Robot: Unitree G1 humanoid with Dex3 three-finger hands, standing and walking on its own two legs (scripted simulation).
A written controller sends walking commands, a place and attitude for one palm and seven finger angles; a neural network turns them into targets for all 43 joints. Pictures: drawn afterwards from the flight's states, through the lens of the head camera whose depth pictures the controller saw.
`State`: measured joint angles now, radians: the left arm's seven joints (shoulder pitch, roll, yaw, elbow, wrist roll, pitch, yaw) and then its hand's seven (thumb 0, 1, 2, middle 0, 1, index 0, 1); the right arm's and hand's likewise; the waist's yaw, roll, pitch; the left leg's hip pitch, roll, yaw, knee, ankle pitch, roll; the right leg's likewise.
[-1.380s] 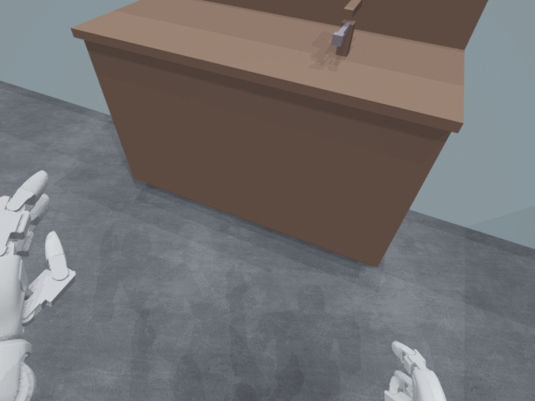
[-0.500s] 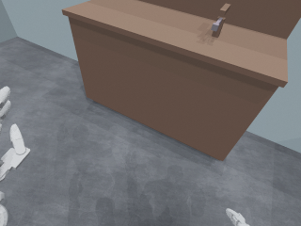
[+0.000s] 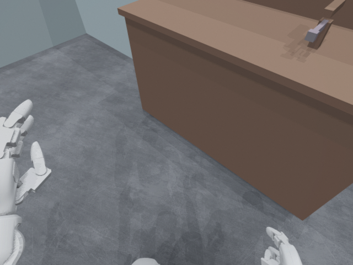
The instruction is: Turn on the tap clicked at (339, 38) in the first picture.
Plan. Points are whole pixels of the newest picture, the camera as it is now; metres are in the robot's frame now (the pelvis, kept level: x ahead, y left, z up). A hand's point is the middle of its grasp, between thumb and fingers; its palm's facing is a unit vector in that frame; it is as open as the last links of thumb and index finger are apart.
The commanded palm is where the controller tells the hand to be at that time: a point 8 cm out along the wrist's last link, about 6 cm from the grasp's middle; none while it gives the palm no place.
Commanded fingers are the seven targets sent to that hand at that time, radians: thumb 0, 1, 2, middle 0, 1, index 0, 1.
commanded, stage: walk to a spot facing it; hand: left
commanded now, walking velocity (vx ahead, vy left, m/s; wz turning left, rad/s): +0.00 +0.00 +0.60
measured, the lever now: (311, 35) +0.76 -0.40 +0.14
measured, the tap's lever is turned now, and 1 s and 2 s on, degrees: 0 0 0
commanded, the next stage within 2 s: turn to face it in 0.28 s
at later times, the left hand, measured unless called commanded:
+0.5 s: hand (10, 161) +0.24 +0.28 +0.18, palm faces +0.55 -0.73 -0.40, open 7.4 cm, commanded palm +0.17 +0.31 +0.19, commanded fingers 0.00 0.90 0.90 -0.20 -0.30 -0.20 -0.30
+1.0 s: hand (102, 140) +0.29 +0.14 +0.19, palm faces +0.30 -0.84 -0.45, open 7.4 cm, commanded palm +0.23 +0.21 +0.19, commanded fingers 0.00 0.90 0.90 -0.20 -0.30 -0.20 -0.30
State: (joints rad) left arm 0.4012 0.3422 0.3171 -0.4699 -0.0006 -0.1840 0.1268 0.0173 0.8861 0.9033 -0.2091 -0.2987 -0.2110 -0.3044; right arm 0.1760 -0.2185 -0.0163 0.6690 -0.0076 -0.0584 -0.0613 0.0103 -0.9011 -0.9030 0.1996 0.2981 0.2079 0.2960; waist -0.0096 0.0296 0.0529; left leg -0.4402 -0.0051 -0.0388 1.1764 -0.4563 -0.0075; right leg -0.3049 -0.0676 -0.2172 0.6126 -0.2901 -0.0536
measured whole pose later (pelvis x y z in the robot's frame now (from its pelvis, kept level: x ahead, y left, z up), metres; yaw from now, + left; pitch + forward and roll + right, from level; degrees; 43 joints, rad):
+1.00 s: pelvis +0.06 -0.07 +0.01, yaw -1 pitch +1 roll +2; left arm 0.49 0.38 0.34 -0.54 -0.04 -0.21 0.13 0.02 0.88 0.90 -0.21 -0.30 -0.21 -0.30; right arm 0.18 -0.25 -0.02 0.57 0.01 -0.02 -0.04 0.01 -0.90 -0.90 0.20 0.30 0.20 0.30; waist -0.02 -0.02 0.05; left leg -0.44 0.05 0.04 0.97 -0.41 -0.08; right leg -0.33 0.05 0.00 0.52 -0.20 -0.09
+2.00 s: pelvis -0.08 -0.07 +0.00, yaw -36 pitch -1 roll +2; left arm 0.46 0.38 0.39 -0.50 -0.03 -0.19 0.14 0.01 0.89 0.90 -0.21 -0.30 -0.21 -0.30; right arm 0.19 -0.24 -0.02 0.54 0.01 0.04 -0.03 0.01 -0.91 -0.90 0.19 0.30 0.20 0.29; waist 0.03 -0.06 0.03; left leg -0.23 0.04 0.11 0.53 -0.27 -0.02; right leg -0.50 0.11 0.07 0.72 -0.28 -0.01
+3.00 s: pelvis -0.23 -0.06 +0.00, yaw -59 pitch -2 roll -1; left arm 0.36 0.35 0.32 -0.44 0.00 -0.20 0.14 0.02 0.89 0.90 -0.21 -0.30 -0.21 -0.30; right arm 0.19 -0.15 0.04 0.62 0.01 -0.07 -0.02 0.01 -0.90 -0.90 0.20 0.30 0.21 0.30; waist 0.00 0.07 0.06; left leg -0.36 0.12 0.05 0.81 -0.44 -0.03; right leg -0.29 0.01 -0.10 0.61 -0.29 -0.04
